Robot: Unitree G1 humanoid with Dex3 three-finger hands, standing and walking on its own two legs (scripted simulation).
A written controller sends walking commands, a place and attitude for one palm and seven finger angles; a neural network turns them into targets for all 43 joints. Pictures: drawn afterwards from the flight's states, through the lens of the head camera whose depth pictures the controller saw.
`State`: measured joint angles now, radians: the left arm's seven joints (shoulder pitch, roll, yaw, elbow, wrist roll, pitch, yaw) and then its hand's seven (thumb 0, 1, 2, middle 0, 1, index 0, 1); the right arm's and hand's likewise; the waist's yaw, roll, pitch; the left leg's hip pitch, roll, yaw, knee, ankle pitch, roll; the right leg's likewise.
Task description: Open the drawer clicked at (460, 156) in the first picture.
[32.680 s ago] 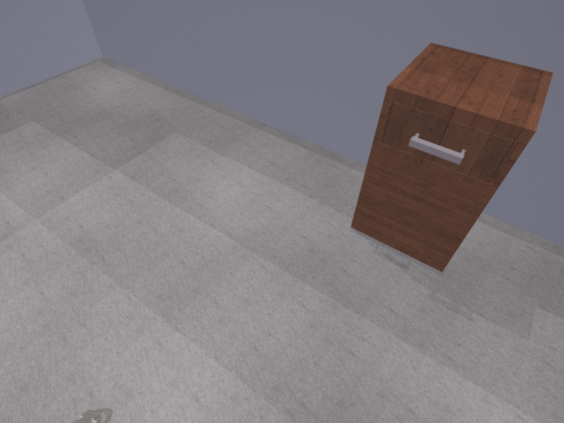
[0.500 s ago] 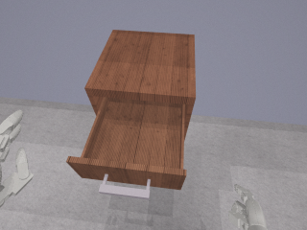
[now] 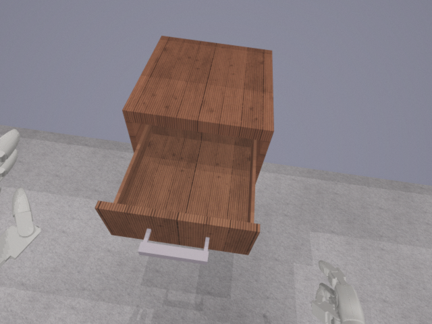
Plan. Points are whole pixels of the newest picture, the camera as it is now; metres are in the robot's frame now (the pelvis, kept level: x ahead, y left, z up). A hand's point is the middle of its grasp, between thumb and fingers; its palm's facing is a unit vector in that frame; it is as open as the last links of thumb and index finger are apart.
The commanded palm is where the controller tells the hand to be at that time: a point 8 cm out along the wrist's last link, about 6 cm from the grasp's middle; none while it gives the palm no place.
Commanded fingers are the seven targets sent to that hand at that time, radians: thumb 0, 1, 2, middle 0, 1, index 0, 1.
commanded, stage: step back with the hand held close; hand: left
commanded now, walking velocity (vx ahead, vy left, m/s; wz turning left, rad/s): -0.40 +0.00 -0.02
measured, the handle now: (175, 244) +0.32 +0.11 -0.18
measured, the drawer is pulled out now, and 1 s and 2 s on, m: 0.29 0.29 0.29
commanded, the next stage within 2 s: stop stepping back and stand still in 0.90 s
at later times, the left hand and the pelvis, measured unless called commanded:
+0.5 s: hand (31, 272) +0.16 +0.22 +0.16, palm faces +0.34 -0.80 -0.49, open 7.4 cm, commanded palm +0.08 +0.27 +0.19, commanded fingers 0.00 0.90 0.90 -0.20 -0.30 -0.20 -0.30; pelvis -0.04 -0.02 +0.00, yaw +4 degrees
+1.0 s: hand out of the picture +0.06 +0.18 +0.16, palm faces +0.29 -0.82 -0.49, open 7.4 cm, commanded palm -0.01 +0.23 +0.19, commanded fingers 0.00 0.90 0.90 -0.20 -0.30 -0.20 -0.30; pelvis -0.13 -0.05 +0.00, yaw +1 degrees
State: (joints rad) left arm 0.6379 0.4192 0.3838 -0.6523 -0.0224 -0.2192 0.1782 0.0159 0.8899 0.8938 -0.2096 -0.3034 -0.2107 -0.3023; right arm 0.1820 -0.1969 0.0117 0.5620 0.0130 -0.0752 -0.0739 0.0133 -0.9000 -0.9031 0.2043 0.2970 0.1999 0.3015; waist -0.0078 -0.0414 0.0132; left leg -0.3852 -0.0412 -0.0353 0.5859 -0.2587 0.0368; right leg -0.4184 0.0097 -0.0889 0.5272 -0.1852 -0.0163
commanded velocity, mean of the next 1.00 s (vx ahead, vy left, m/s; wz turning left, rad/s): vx -0.39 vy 0.00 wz -0.07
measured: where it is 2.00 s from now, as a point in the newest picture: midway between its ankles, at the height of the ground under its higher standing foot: outside the picture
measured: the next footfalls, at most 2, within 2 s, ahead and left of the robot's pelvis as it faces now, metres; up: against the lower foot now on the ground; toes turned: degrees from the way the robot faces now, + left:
left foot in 0.42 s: +0.00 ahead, +0.13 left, +0.00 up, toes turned +3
right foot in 0.58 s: +0.00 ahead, -0.13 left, +0.00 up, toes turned +0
